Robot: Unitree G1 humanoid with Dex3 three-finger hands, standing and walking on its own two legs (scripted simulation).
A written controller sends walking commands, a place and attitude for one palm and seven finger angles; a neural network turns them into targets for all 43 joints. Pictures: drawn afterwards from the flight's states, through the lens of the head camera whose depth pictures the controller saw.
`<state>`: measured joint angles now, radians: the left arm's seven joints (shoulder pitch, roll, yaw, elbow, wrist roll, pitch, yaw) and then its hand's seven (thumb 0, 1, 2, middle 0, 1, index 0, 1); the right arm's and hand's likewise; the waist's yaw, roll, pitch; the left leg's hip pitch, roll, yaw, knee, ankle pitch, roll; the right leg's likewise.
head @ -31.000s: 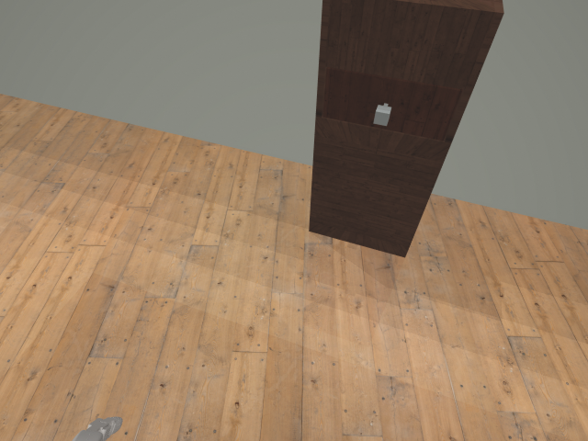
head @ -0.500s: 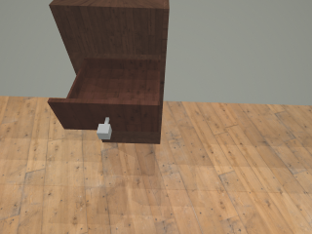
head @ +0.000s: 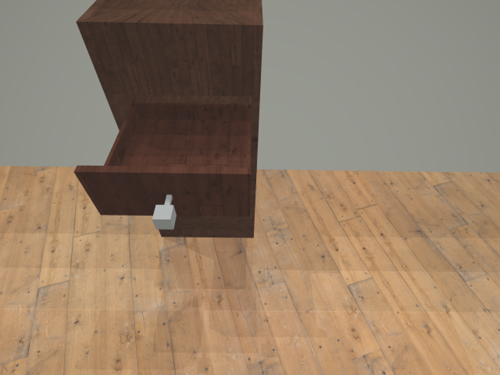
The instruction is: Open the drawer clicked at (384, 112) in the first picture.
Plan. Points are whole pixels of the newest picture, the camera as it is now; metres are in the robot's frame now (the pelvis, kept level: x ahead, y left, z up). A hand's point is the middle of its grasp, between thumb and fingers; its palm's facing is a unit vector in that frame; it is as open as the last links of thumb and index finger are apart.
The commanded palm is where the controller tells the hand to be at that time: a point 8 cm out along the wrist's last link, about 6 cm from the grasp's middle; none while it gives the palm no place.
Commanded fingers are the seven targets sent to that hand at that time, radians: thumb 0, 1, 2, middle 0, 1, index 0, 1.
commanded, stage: let the arm hang, fingers relaxed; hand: left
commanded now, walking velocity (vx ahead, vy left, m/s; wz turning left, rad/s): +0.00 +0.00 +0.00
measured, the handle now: (166, 209) +0.47 +0.22 -0.10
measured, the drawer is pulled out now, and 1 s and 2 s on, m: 0.30 0.30 0.30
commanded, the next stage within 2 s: look to check the result in 0.04 s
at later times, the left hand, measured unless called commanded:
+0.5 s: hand out of the picture -0.02 +0.16 -0.18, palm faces +0.05 -0.98 -0.16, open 7.4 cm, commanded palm none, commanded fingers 0.00 0.90 0.90 -0.20 -0.30 -0.20 -0.30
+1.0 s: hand out of the picture +0.00 +0.15 -0.18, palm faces +0.05 -0.99 -0.16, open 7.4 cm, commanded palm none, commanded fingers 0.00 0.90 0.90 -0.20 -0.30 -0.20 -0.30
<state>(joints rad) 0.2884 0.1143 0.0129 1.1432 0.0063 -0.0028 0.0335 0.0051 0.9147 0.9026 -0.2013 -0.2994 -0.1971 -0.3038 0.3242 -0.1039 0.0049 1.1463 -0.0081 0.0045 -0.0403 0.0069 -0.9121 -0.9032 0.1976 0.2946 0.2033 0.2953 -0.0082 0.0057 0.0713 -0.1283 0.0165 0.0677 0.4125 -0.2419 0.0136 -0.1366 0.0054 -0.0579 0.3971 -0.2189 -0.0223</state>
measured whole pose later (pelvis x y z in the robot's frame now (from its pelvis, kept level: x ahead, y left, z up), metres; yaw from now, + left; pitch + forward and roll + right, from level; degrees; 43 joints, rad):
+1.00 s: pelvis +0.02 +0.00 +0.00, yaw +0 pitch -2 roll +0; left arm 0.29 0.11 0.02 1.15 0.00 -0.01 0.04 0.00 0.91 0.90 -0.20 -0.30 -0.20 -0.30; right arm 0.31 -0.10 0.00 1.15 -0.01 0.00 -0.05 0.00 -0.91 -0.90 0.20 0.29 0.20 0.30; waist -0.01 0.01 0.07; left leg -0.12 0.02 0.07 0.40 -0.26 0.01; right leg -0.13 0.01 -0.06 0.39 -0.24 -0.02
